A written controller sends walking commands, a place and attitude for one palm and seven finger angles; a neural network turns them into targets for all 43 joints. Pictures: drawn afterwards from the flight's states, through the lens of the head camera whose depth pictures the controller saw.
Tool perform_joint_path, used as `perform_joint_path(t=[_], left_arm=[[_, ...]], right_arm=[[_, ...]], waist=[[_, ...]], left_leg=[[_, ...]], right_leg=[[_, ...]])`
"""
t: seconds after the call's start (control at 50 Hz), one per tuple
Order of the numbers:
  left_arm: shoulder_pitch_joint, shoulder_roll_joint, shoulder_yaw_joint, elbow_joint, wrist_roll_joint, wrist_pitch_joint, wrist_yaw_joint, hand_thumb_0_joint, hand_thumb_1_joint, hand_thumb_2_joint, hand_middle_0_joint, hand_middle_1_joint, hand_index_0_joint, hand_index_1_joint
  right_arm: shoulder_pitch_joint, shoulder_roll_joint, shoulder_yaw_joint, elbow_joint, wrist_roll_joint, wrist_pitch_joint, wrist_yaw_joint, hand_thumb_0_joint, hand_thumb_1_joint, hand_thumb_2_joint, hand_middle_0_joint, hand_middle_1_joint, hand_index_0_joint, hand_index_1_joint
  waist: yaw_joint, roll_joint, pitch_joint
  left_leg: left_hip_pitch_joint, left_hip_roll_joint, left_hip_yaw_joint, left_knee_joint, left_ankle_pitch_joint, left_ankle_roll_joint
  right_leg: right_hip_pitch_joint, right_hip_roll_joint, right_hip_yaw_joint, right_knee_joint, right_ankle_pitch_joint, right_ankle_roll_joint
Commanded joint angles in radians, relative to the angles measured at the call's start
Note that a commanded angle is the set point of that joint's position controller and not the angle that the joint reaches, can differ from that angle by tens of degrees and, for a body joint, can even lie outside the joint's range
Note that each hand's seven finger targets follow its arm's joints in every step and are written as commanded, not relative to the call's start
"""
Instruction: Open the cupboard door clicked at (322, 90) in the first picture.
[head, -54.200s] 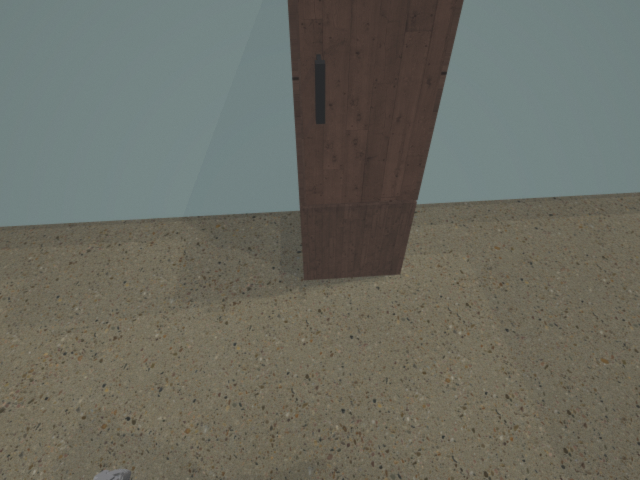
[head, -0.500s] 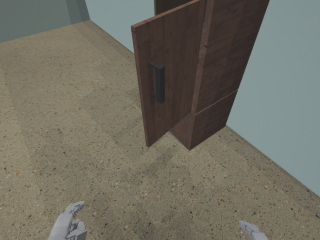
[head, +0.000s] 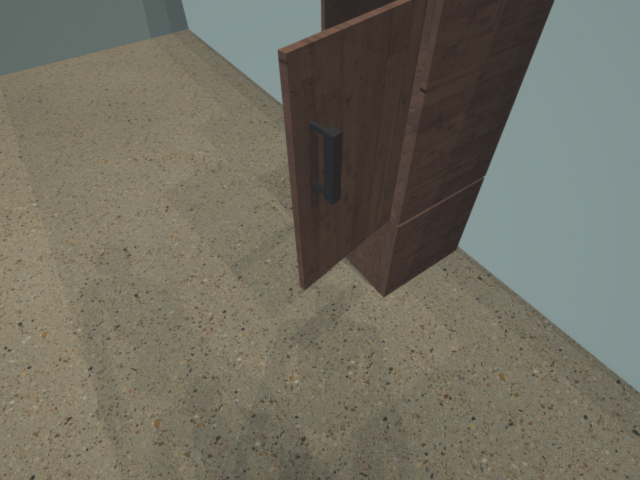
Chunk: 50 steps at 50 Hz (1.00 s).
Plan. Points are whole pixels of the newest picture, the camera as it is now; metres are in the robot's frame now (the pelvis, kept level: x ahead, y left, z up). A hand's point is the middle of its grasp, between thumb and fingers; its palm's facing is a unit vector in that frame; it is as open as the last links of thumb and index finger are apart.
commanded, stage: let the arm hang, fingers relaxed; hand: left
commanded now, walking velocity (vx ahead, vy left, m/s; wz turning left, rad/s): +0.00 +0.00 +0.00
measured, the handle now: (324, 163) +0.62 +0.04 +0.04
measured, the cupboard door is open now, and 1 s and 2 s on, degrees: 100 100 100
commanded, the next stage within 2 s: look to check the result in 0.40 s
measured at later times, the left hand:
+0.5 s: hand out of the picture +0.00 +0.14 -0.17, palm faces +0.05 -0.98 -0.18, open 7.4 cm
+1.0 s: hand out of the picture +0.01 +0.13 -0.17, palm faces +0.05 -0.98 -0.20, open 7.4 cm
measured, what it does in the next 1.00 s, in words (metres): stands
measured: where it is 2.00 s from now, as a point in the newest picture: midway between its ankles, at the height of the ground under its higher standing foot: outside the picture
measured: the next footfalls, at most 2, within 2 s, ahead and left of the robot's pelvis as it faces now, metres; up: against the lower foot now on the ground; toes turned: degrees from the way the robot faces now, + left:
none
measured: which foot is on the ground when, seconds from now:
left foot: down 0.00-1.00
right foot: down 0.00-1.00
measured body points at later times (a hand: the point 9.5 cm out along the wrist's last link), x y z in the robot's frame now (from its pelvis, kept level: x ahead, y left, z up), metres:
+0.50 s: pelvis +0.01 -0.02 +0.00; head +0.02 -0.03 +0.45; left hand -0.01 +0.19 -0.16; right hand -0.02 -0.22 -0.17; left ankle +0.03 +0.09 -0.74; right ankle +0.00 -0.11 -0.74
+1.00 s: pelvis +0.03 -0.04 +0.00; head +0.04 -0.05 +0.45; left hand +0.01 +0.18 -0.16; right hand +0.02 -0.25 -0.17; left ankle +0.03 +0.09 -0.74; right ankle +0.00 -0.11 -0.74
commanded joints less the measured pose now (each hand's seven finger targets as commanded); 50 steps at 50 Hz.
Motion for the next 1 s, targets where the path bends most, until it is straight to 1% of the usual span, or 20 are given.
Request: perform_joint_path(t=[0.0, 0.06, 0.12, 0.14, 0.22, 0.26, 0.28, 0.36, 0.38, 0.5, 0.54, 0.56, 0.58, 0.66, 0.72, 0.78, 0.84, 0.88, 0.92, 0.98], left_arm=[[0.041, 0.077, 0.017, -0.029, -0.002, -0.019, 0.009, 0.000, 0.900, 0.900, -0.200, -0.300, -0.200, -0.300], [0.040, 0.066, 0.018, -0.030, -0.002, -0.020, 0.011, 0.000, 0.900, 0.900, -0.200, -0.300, -0.200, -0.300], [0.036, 0.060, 0.020, -0.036, -0.003, -0.023, 0.013, 0.000, 0.900, 0.900, -0.200, -0.300, -0.200, -0.300], [0.035, 0.055, 0.021, -0.039, -0.003, -0.023, 0.013, 0.000, 0.900, 0.900, -0.200, -0.300, -0.200, -0.300], [0.025, 0.048, 0.025, -0.047, -0.003, -0.025, 0.014, 0.000, 0.900, 0.900, -0.200, -0.300, -0.200, -0.300], [0.029, 0.045, 0.025, -0.042, -0.004, -0.026, 0.014, 0.000, 0.900, 0.900, -0.200, -0.300, -0.200, -0.300], [0.030, 0.046, 0.025, -0.042, -0.004, -0.027, 0.015, 0.000, 0.900, 0.900, -0.200, -0.300, -0.200, -0.300], [0.027, 0.046, 0.026, -0.044, -0.005, -0.031, 0.015, 0.000, 0.900, 0.900, -0.200, -0.300, -0.200, -0.300], [0.027, 0.048, 0.027, -0.046, -0.005, -0.032, 0.016, 0.000, 0.900, 0.900, -0.200, -0.300, -0.200, -0.300], [0.022, 0.052, 0.025, -0.042, -0.006, -0.032, 0.016, 0.000, 0.900, 0.900, -0.200, -0.300, -0.200, -0.300], [0.021, 0.051, 0.025, -0.040, -0.006, -0.032, 0.016, 0.000, 0.900, 0.900, -0.200, -0.300, -0.200, -0.300], [0.024, 0.051, 0.025, -0.039, -0.007, -0.032, 0.015, 0.000, 0.900, 0.900, -0.200, -0.300, -0.200, -0.300], [0.027, 0.052, 0.026, -0.039, -0.006, -0.033, 0.016, 0.000, 0.900, 0.900, -0.200, -0.300, -0.200, -0.300], [0.027, 0.054, 0.024, -0.037, -0.007, -0.034, 0.015, 0.000, 0.900, 0.900, -0.200, -0.300, -0.200, -0.300], [0.023, 0.058, 0.023, -0.037, -0.008, -0.035, 0.015, 0.000, 0.900, 0.900, -0.200, -0.300, -0.200, -0.300], [0.031, 0.058, 0.023, -0.035, -0.007, -0.036, 0.016, 0.000, 0.900, 0.900, -0.200, -0.300, -0.200, -0.300], [0.020, 0.060, 0.023, -0.036, -0.008, -0.035, 0.015, 0.000, 0.900, 0.900, -0.200, -0.300, -0.200, -0.300], [0.028, 0.061, 0.022, -0.037, -0.007, -0.037, 0.017, 0.000, 0.900, 0.900, -0.200, -0.300, -0.200, -0.300], [0.019, 0.064, 0.022, -0.039, -0.008, -0.036, 0.016, 0.000, 0.900, 0.900, -0.200, -0.300, -0.200, -0.300], [0.028, 0.061, 0.022, -0.038, -0.007, -0.039, 0.017, 0.000, 0.900, 0.900, -0.200, -0.300, -0.200, -0.300]], right_arm=[[0.066, -0.079, -0.011, -0.016, -0.001, -0.016, -0.005, 0.000, -0.900, -0.900, 0.200, 0.300, 0.200, 0.300], [0.068, -0.067, -0.010, -0.008, -0.002, -0.017, -0.005, 0.000, -0.900, -0.900, 0.200, 0.300, 0.200, 0.300], [0.075, -0.051, -0.009, -0.006, -0.002, -0.018, -0.005, 0.000, -0.900, -0.900, 0.200, 0.300, 0.200, 0.300], [0.074, -0.050, -0.010, -0.006, -0.002, -0.019, -0.006, 0.000, -0.900, -0.900, 0.200, 0.300, 0.200, 0.300], [0.078, -0.039, -0.009, -0.004, -0.003, -0.021, -0.007, 0.000, -0.900, -0.900, 0.200, 0.300, 0.200, 0.300], [0.074, -0.034, -0.009, -0.004, -0.003, -0.022, -0.009, 0.000, -0.900, -0.900, 0.200, 0.300, 0.200, 0.300], [0.077, -0.036, -0.008, -0.005, 0.000, -0.022, -0.010, 0.000, -0.900, -0.900, 0.200, 0.300, 0.200, 0.300], [0.075, -0.037, -0.010, -0.002, 0.000, -0.025, -0.011, 0.000, -0.900, -0.900, 0.200, 0.300, 0.200, 0.300], [0.072, -0.040, -0.011, -0.004, 0.002, -0.024, -0.012, 0.000, -0.900, -0.900, 0.200, 0.300, 0.200, 0.300], [0.068, -0.042, -0.009, 0.004, 0.001, -0.021, -0.012, 0.000, -0.900, -0.900, 0.200, 0.300, 0.200, 0.300], [0.064, -0.046, -0.008, 0.004, 0.001, -0.022, -0.013, 0.000, -0.900, -0.900, 0.200, 0.300, 0.200, 0.300], [0.063, -0.047, -0.008, 0.004, 0.002, -0.022, -0.013, 0.000, -0.900, -0.900, 0.200, 0.300, 0.200, 0.300], [0.060, -0.055, -0.008, 0.002, 0.003, -0.022, -0.014, 0.000, -0.900, -0.900, 0.200, 0.300, 0.200, 0.300], [0.052, -0.056, -0.008, 0.003, 0.002, -0.021, -0.014, 0.000, -0.900, -0.900, 0.200, 0.300, 0.200, 0.300], [0.050, -0.057, -0.007, 0.004, 0.003, -0.022, -0.014, 0.000, -0.900, -0.900, 0.200, 0.300, 0.200, 0.300], [0.038, -0.062, -0.008, 0.001, 0.004, -0.021, -0.015, 0.000, -0.900, -0.900, 0.200, 0.300, 0.200, 0.300], [0.041, -0.058, -0.006, 0.007, 0.002, -0.020, -0.015, 0.000, -0.900, -0.900, 0.200, 0.300, 0.200, 0.300], [0.035, -0.063, -0.008, 0.003, 0.003, -0.019, -0.015, 0.000, -0.900, -0.900, 0.200, 0.300, 0.200, 0.300], [0.036, -0.057, -0.005, 0.008, 0.003, -0.019, -0.015, 0.000, -0.900, -0.900, 0.200, 0.300, 0.200, 0.300], [0.032, -0.063, -0.008, 0.004, 0.003, -0.019, -0.016, 0.000, -0.900, -0.900, 0.200, 0.300, 0.200, 0.300]], waist=[[-0.010, -0.038, 0.058], [-0.009, -0.042, 0.081], [-0.010, -0.044, 0.075], [-0.011, -0.029, 0.078], [-0.011, -0.023, 0.079], [-0.011, 0.002, 0.074], [-0.008, -0.012, 0.071], [-0.012, -0.015, 0.048], [-0.009, -0.029, 0.051], [-0.015, -0.026, 0.050], [-0.014, -0.018, 0.053], [-0.014, -0.028, 0.052], [-0.011, -0.017, 0.055], [-0.013, -0.035, 0.046], [-0.013, -0.018, 0.042], [-0.009, -0.033, 0.047], [-0.011, -0.030, 0.058], [-0.009, -0.044, 0.050], [-0.011, -0.032, 0.063], [-0.009, -0.046, 0.042]], left_leg=[[-0.040, 0.112, -0.126, -0.111, -0.117, 0.013], [-0.048, 0.107, -0.121, -0.108, -0.113, 0.010], [-0.044, 0.099, -0.109, -0.091, -0.080, 0.007], [-0.040, 0.100, -0.108, -0.090, -0.079, 0.006], [-0.045, 0.099, -0.108, -0.085, -0.059, 0.004], [-0.034, 0.102, -0.103, -0.085, -0.042, 0.003], [-0.034, 0.103, -0.105, -0.076, -0.021, 0.004], [-0.004, 0.107, -0.099, -0.071, 0.024, 0.001], [-0.001, 0.109, -0.096, -0.066, 0.042, 0.002], [0.017, 0.108, -0.090, -0.062, 0.046, -0.003], [0.019, 0.109, -0.093, -0.066, 0.047, -0.004], [0.023, 0.111, -0.092, -0.067, 0.051, -0.003], [0.024, 0.112, -0.090, -0.063, 0.054, -0.003], [0.038, 0.110, -0.087, -0.063, 0.061, -0.005], [0.039, 0.112, -0.086, -0.060, 0.076, -0.006], [0.049, 0.114, -0.082, -0.056, 0.086, -0.006], [0.038, 0.113, -0.079, -0.061, 0.075, -0.010], [0.050, 0.114, -0.077, -0.055, 0.084, -0.010], [0.040, 0.112, -0.076, -0.060, 0.077, -0.012], [0.060, 0.113, -0.075, -0.050, 0.096, -0.012]], right_leg=[[-0.059, -0.083, 0.098, -0.098, -0.076, -0.039], [-0.073, -0.083, 0.103, -0.098, -0.083, -0.038], [-0.070, -0.087, 0.108, -0.100, -0.075, -0.040], [-0.077, -0.088, 0.108, -0.101, -0.075, -0.040], [-0.065, -0.085, 0.107, -0.097, -0.051, -0.041], [-0.061, -0.086, 0.108, -0.098, -0.030, -0.042], [-0.050, -0.085, 0.102, -0.098, -0.014, -0.042], [-0.035, -0.089, 0.105, -0.099, 0.023, -0.041], [-0.032, -0.087, 0.101, -0.100, 0.035, -0.041], [-0.028, -0.091, 0.105, -0.112, 0.031, -0.044], [-0.026, -0.089, 0.108, -0.114, 0.033, -0.043], [-0.025, -0.088, 0.105, -0.113, 0.037, -0.043], [-0.026, -0.086, 0.105, -0.116, 0.036, -0.044], [-0.021, -0.090, 0.111, -0.121, 0.049, -0.044], [-0.009, -0.091, 0.110, -0.121, 0.069, -0.044], [-0.013, -0.092, 0.104, -0.126, 0.089, -0.043], [-0.007, -0.093, 0.107, -0.129, 0.084, -0.043], [-0.008, -0.091, 0.107, -0.132, 0.093, -0.043], [-0.006, -0.095, 0.112, -0.134, 0.093, -0.043], [0.000, -0.092, 0.108, -0.133, 0.126, -0.041]])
